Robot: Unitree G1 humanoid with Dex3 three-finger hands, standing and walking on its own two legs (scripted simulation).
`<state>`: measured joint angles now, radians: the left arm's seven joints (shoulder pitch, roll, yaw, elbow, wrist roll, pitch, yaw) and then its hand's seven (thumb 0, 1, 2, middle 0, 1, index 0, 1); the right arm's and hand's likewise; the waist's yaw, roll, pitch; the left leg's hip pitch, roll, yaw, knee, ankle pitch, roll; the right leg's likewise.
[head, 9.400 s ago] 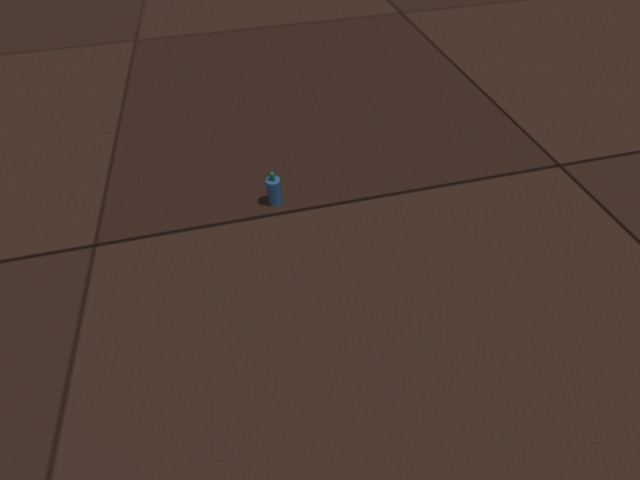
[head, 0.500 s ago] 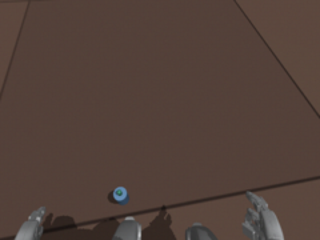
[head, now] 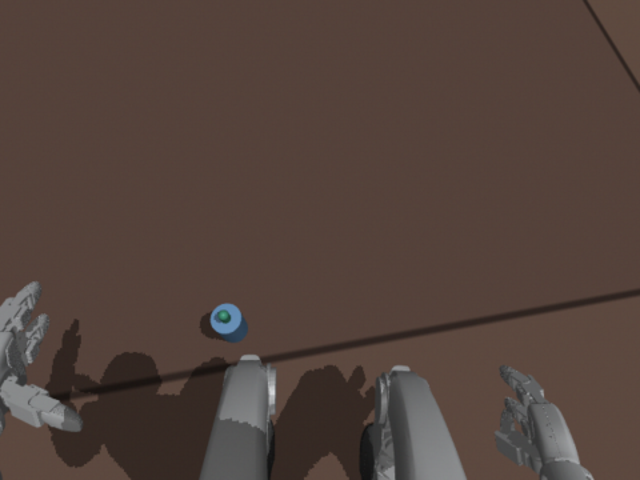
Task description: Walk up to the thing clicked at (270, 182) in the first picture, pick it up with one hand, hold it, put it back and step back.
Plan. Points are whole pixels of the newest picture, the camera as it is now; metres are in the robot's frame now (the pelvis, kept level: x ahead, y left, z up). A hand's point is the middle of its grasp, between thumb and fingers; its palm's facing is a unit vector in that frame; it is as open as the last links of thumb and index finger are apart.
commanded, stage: go down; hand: left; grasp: from the side
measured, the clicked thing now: (229, 322) +0.38 +0.21 -0.47
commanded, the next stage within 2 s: approach in 1.70 s
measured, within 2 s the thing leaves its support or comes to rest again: neither
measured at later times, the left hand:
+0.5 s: hand (58, 333) +0.29 +0.38 -0.13, palm faces +0.14 -0.97 -0.18, open 17.3 cm
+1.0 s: hand (62, 324) +0.31 +0.39 -0.15, palm faces +0.14 -0.98 -0.15, open 17.4 cm
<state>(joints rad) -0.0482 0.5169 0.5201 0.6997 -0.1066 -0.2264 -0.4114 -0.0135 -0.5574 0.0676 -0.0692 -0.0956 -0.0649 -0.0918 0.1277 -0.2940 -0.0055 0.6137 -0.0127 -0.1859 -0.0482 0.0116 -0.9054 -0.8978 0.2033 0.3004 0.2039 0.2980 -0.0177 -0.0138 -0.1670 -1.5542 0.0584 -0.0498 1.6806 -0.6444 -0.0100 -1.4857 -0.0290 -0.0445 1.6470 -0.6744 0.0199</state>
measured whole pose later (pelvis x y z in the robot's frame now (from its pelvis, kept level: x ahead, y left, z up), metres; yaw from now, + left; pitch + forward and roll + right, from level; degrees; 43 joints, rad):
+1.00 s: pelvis -0.04 -0.01 -0.14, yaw -3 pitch +32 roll -6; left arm -0.40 0.78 0.77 0.97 -0.20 -0.36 -0.70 -0.02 -0.53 0.11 -0.05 -0.08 -0.03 -0.09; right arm 0.08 -0.35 0.06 0.71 -0.04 -0.19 -0.05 0.01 -0.92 -0.91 0.20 0.30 0.21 0.30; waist -0.02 -0.02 -0.12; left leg -2.03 0.06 -0.12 2.14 -0.67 -0.02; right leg -1.95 -0.01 -0.07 2.09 -0.71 0.01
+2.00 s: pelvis -0.04 +0.00 -0.19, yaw -4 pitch +31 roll -6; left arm -0.47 0.82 0.81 1.10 -0.28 -0.46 -0.77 -0.02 -0.58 0.07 -0.06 -0.08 -0.04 -0.10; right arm 0.07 -0.36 0.09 0.72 -0.05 -0.19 -0.02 0.01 -0.92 -0.91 0.20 0.30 0.20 0.30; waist -0.04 -0.04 -0.08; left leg -2.15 0.06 -0.13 2.28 -0.68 -0.02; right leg -2.07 0.00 -0.07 2.23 -0.71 0.02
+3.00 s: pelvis -0.06 +0.02 -0.28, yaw -13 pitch +10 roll -16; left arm -0.46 0.73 0.52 1.34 -0.21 -1.07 -0.31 -0.02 -0.59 0.03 -0.06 -0.08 -0.06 -0.07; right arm -0.16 -0.37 0.44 0.61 -0.32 -0.07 0.12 0.00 -0.93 -0.90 0.21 0.30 0.21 0.30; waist -0.16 -0.24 0.25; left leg -2.22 0.04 -0.36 2.68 -0.68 0.00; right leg -2.04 0.08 -0.22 2.46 -0.64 0.06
